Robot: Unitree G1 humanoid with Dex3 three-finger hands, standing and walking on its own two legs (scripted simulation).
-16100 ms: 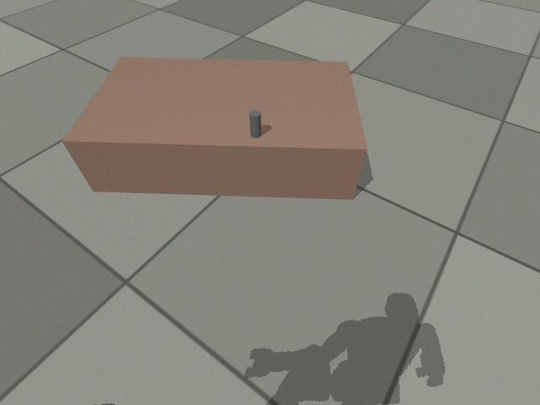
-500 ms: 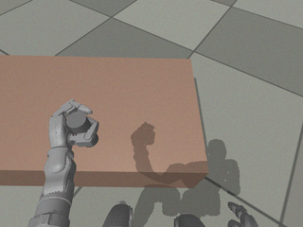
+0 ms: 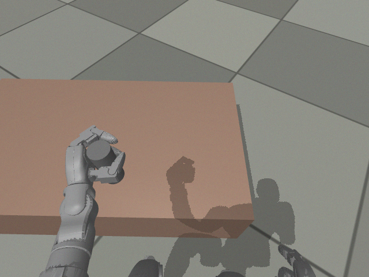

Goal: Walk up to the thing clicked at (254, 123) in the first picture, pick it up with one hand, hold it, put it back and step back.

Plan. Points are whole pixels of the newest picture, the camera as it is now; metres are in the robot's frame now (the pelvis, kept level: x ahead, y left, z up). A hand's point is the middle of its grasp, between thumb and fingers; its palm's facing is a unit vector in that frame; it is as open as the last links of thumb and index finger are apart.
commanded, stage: hold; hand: left
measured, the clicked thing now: (107, 163) +0.34 +0.19 +0.03
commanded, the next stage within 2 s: none
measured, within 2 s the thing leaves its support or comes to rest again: neither
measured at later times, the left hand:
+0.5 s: hand (111, 154) +0.34 +0.17 +0.07, palm faces +0.20 -0.98 -0.02, open 6.8 cm
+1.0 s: hand (111, 154) +0.34 +0.17 +0.07, palm faces +0.20 -0.98 -0.02, open 6.8 cm
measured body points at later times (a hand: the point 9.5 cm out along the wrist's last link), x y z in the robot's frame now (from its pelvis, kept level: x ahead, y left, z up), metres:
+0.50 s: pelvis +0.00 +0.00 +0.01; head +0.04 +0.00 +0.46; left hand +0.32 +0.22 +0.07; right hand +0.13 -0.24 -0.10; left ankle +0.04 +0.14 -0.69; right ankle -0.02 -0.13 -0.69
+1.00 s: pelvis +0.00 +0.00 +0.01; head +0.04 +0.00 +0.46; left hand +0.32 +0.22 +0.08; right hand +0.13 -0.24 -0.10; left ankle +0.04 +0.14 -0.69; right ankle -0.02 -0.13 -0.69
